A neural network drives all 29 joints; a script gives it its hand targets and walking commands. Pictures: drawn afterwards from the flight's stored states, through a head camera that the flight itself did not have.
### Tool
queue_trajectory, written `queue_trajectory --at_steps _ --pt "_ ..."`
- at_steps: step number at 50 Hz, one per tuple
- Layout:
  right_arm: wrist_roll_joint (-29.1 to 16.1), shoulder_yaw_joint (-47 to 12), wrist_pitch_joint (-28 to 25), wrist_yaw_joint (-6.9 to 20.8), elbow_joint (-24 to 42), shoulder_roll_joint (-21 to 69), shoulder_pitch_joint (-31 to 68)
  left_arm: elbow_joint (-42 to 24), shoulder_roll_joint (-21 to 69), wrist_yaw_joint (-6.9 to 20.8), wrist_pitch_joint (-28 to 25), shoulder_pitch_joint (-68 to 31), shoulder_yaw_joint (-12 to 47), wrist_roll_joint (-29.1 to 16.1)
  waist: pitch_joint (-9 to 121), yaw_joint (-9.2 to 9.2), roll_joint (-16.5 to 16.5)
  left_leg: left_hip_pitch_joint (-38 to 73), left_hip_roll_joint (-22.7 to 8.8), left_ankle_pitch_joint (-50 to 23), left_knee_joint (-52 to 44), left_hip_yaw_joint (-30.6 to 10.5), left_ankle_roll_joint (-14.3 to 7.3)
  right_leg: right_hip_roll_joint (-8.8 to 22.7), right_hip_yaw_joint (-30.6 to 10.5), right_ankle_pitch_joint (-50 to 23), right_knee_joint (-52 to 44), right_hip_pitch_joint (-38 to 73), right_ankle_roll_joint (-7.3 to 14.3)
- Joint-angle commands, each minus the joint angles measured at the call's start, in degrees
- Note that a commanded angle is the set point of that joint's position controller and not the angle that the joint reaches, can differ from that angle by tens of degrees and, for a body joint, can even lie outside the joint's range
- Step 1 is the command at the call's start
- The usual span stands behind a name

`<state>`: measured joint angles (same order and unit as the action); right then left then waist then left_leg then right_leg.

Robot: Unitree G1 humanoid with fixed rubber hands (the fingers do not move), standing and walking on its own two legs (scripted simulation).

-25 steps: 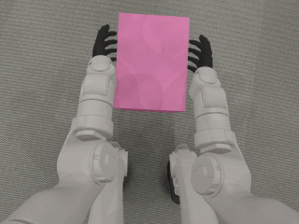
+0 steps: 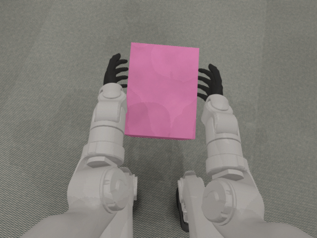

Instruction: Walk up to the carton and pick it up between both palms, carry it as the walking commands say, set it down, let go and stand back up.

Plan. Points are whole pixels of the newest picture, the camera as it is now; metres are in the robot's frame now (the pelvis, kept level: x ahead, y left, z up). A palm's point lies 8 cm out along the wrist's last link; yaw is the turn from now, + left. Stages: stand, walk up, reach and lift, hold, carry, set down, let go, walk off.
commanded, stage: reach and lift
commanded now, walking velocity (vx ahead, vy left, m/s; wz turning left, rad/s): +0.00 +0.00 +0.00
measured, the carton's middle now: (160, 98) +0.47 +0.00 -0.11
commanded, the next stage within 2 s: none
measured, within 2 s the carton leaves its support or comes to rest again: neither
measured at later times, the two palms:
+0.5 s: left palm (106, 81) +0.45 +0.12 +0.04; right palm (225, 94) +0.42 -0.12 +0.04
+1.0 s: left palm (97, 75) +0.42 +0.12 +0.11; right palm (247, 85) +0.41 -0.13 +0.11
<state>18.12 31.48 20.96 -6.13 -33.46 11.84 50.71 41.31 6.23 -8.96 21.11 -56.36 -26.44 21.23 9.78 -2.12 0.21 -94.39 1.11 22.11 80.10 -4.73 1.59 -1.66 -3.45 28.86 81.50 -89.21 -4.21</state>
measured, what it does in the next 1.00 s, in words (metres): rises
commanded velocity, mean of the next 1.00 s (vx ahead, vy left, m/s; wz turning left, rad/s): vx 0.00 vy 0.00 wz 0.00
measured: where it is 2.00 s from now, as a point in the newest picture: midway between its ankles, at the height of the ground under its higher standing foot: (156, 212)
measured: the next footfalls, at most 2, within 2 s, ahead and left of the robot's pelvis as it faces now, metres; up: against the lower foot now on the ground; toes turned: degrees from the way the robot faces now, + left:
none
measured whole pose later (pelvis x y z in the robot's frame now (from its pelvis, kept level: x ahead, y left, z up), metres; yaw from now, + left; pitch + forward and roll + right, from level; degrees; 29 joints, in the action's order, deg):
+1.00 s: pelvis +0.03 +0.00 +0.13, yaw +1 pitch +21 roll -1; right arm 21.1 28.4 21.1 -2.9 -26.2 15.3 34.1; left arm 29.3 13.9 -2.4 20.9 -37.3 -25.5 23.4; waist 3.0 -1.6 0.9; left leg -53.1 0.4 12.0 44.2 -4.1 1.0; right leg -0.1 -3.9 17.5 45.0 -48.6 -3.2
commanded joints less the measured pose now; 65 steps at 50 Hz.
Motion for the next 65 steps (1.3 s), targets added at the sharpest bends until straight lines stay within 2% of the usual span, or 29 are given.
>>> queue_trajectory --at_steps 1,16,39,50,65 --pt "-9.4 -32.2 -1.2 17.6 -5.6 56.0 39.7 8.9 63.2 19.9 -0.6 -28.5 27.1 -9.4 47.1 -0.47 -4.2 41.4 8.9 -9.0 -9.1 6.4 0.1 -9.4 6.7 -8.9 -11.8 15.6 1.7" --pt "-9.0 -34.4 -2.1 18.5 -4.6 57.2 33.1 7.5 65.5 20.1 -1.3 -21.6 29.3 -8.8 45.2 -0.39 -3.7 50.7 8.5 -14.1 -16.3 4.9 0.1 -9.0 6.1 -13.9 -18.9 23.7 1.8" --pt "-6.6 -35.8 -1.3 19.0 -1.1 58.1 22.1 2.6 65.3 22.1 -0.6 -10.8 30.8 -6.9 33.1 -0.19 -2.5 64.5 7.0 -13.6 -33.1 2.7 -1.0 -7.0 4.0 -15.4 -35.8 39.9 2.3" --pt "-5.9 -37.0 -0.9 19.3 0.6 60.1 14.3 -2.4 64.4 23.2 -0.1 -5.3 32.8 -6.7 29.0 0.22 -1.1 73.5 6.3 -19.8 -40.7 2.7 -1.5 -6.3 2.8 -21.6 -44.2 50.8 2.2" --pt "-7.7 -40.0 1.6 19.2 4.7 61.4 3.7 -9.5 65.0 23.3 3.0 4.1 38.6 -9.0 22.9 0.82 -0.4 87.7 5.6 -27.0 -49.7 2.3 -1.2 -6.1 1.2 -28.3 -53.8 64.4 2.3"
